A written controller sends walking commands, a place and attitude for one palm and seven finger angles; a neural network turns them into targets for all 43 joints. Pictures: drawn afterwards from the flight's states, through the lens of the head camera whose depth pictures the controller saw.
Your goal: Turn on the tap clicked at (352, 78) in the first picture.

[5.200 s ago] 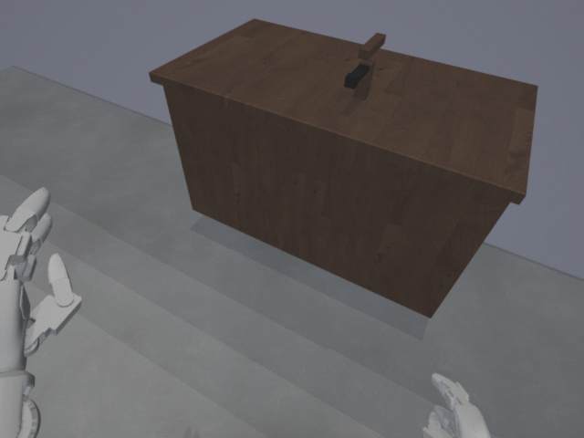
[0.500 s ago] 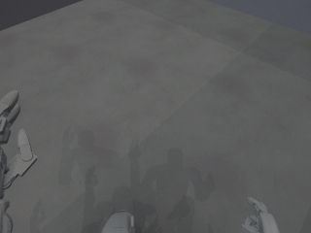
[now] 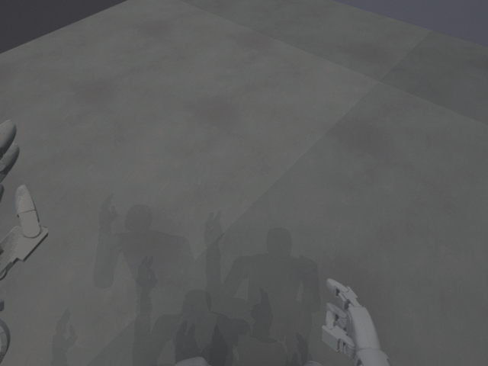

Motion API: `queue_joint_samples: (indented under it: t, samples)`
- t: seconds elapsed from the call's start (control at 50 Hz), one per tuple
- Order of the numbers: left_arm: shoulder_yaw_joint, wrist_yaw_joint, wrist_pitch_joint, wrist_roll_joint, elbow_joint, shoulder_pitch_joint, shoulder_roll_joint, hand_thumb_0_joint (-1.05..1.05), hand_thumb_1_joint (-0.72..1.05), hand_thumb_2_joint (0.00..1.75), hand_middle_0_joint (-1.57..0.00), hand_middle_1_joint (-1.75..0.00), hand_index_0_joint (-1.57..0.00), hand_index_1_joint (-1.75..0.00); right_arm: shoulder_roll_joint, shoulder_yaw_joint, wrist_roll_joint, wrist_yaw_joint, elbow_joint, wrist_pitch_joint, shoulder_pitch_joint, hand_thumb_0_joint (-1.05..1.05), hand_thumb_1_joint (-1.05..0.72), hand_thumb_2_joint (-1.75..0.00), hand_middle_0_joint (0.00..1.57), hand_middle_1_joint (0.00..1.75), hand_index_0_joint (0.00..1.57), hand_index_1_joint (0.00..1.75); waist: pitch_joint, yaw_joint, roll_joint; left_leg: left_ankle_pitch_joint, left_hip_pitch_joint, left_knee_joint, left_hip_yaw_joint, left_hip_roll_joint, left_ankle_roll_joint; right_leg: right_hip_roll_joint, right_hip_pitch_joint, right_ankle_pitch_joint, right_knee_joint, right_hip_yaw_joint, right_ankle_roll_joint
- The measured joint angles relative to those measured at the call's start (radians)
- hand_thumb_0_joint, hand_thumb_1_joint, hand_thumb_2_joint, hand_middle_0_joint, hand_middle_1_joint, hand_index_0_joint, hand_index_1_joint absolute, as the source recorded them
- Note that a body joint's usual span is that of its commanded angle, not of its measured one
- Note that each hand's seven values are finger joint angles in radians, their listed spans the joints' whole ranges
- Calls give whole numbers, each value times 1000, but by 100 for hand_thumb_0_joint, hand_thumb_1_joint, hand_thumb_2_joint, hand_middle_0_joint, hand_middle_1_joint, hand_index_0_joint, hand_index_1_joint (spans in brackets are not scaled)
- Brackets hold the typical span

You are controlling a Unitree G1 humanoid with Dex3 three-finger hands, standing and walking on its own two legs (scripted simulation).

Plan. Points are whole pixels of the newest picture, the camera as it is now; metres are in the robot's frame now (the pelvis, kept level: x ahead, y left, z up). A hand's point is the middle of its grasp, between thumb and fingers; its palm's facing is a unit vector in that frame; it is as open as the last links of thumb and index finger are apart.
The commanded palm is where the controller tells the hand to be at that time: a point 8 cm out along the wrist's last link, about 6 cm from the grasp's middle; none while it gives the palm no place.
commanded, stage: turn to face it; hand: left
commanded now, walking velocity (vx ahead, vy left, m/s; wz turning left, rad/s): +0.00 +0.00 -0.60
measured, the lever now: out of the picture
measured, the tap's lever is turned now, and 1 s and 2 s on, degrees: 0 0 0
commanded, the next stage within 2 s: none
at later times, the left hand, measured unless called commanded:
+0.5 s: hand (140, 200) +0.27 +0.16 +0.18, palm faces +0.18 -0.88 -0.44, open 7.4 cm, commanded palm +0.22 +0.21 +0.19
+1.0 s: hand (259, 241) +0.23 +0.01 +0.17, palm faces -0.22 -0.82 -0.52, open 7.4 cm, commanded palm +0.21 +0.11 +0.19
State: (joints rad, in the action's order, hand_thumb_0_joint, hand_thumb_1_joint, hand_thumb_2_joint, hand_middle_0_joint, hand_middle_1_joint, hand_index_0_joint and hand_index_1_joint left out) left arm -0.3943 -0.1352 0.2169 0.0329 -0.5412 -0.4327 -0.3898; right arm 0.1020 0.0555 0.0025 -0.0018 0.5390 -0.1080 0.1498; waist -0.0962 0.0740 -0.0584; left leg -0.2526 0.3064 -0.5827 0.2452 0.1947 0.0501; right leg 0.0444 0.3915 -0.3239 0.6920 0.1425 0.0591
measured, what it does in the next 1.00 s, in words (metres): steps on the spot, turning right: right foot, then left foot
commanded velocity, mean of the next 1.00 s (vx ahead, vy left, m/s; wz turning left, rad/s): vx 0.00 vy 0.00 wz -0.60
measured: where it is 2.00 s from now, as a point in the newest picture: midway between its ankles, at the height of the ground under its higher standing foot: outside the picture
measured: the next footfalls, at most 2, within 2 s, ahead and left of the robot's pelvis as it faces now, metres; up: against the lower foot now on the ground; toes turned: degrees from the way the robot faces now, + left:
right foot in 0.02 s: +0.08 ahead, -0.10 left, +0.00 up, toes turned -9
left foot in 0.56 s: +0.06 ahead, +0.12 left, +0.00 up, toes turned -14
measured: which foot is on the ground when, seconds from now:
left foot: down 0.00-0.04, up 0.06-0.54, down 0.56-0.90, up 0.92-1.00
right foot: up 0.00-0.00, down 0.02-0.58, up 0.60-0.88, down 0.90-1.00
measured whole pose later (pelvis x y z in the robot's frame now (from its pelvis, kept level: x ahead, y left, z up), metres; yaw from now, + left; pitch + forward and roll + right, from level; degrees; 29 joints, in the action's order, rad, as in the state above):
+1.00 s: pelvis -0.09 -0.03 +0.00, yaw -35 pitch +0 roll +0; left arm -0.38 -0.13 0.18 0.04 -0.60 -0.47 -0.41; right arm 0.22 0.00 0.03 0.01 0.55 0.00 0.15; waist -0.17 -0.02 -0.05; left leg -0.49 0.47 -1.07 0.05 0.15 0.10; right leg -0.01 0.34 -0.28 0.62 0.07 -0.05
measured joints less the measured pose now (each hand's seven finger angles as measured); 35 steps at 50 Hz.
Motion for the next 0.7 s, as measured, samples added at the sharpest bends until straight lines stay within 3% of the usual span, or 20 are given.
queue_joint_samples:
  t: [0.02, 0.06, 0.1, 0.14, 0.2, 0.26, 0.36, 0.54, 0.58, 0.6, 0.66, 0.7]
  samples:
    - [-3, 0, -10, -1, 17, 9, -6, 1, 89, 90, -21, -30, -21, -31, 8, -3, 3, -1, -2, 2, 7, 1, -90, -90, 20, 30, 21, 30, 0, 1, 0, -20, 7, -34, 4, 8, 11, -2, -31, 42, -55, 0, -4]
    - [12, -1, -25, -9, 50, 40, 18, 1, 89, 90, -21, -30, -21, -31, 46, -15, 8, -6, 9, 11, 0, 1, -90, -90, 20, 30, 21, 30, -14, -6, -33, -127, 50, -156, -37, 31, 16, -32, -30, 41, -38, 8, -81]
    - [29, -4, -44, 0, 57, 53, 47, 1, 89, 90, -21, -30, -21, -31, 83, -32, 12, -11, 37, 33, -21, 1, -90, -90, 20, 30, 21, 30, -27, -13, -20, -238, 121, -361, -126, -29, 25, -37, -10, 20, -12, -15, -128]
    - [39, -10, -56, 9, 38, 32, 64, 1, 89, 90, -21, -30, -21, -31, 115, -48, 11, -17, 53, 58, -41, 1, -90, -90, 20, 30, 20, 30, -39, -31, 2, -240, 174, -535, -178, -84, 37, -44, -11, 32, -32, -44, -142]
    - [42, -15, -45, 15, -7, -26, 53, 2, 89, 90, -22, -30, -21, -31, 149, -75, 9, -26, 50, 82, -44, 1, -90, -90, 20, 30, 20, 30, -37, -69, 26, -198, 212, -626, -206, -124, 47, -63, -25, 69, -91, -73, -148]
    - [16, -15, -20, 19, -44, -76, 6, 2, 89, 90, -22, -30, -22, -31, 170, -104, 7, -32, 38, 98, -30, 1, -90, -90, 20, 30, 20, 30, -18, -94, 49, -170, 206, -557, -208, -137, 50, -80, -35, 102, -143, -99, -154]
    - [-36, -21, 2, 23, -42, -107, -48, 1, 89, 90, -22, -30, -22, -31, 193, -127, 12, -31, 19, 122, 6, 1, -91, -90, 19, 30, 19, 30, 32, -97, 67, -159, 146, -346, -210, -143, 42, -113, -32, 139, -186, -150, -158]
    - [31, -18, -43, 10, -18, -53, 16, 1, 89, 90, -22, -30, -21, -31, 159, -86, 16, -19, -10, 158, 46, 1, -91, -90, 19, 30, 19, 30, 91, -57, 90, -132, -17, -2, -209, -158, 1, -162, 0, 180, -184, -233, -133]
    - [38, -10, -41, 5, -23, -35, 19, 1, 89, 90, -22, -30, -21, -31, 134, -74, 9, -19, -14, 157, 45, 1, -91, -90, 19, 30, 19, 30, 85, -47, 109, -37, -40, 56, -186, -159, -19, -165, 24, 150, -137, -252, -113]
    - [35, -7, -37, 0, -18, -26, 19, 1, 89, 90, -22, -30, -21, -31, 118, -66, 7, -20, -16, 155, 43, 1, -90, -90, 19, 30, 19, 30, 79, -35, 118, -26, -45, 51, -165, -157, -25, -162, 49, 69, -65, -253, -95]
    - [22, -2, -33, -14, 7, -5, 17, 2, 89, 90, -22, -30, -21, -31, 70, -51, 1, -18, -20, 135, 46, 1, -90, -90, 19, 30, 20, 30, 63, -23, 95, -38, -63, 42, -132, -124, -29, -129, 125, -70, 249, -175, -41]
    - [28, -3, -34, -15, 22, 10, 30, 2, 89, 90, -21, -30, -21, -31, 51, -39, 7, -5, -15, 122, 51, 1, -90, -90, 20, 30, 20, 30, 54, -13, 63, -38, -76, 47, -114, -91, -24, -89, 125, -89, 318, -128, -18]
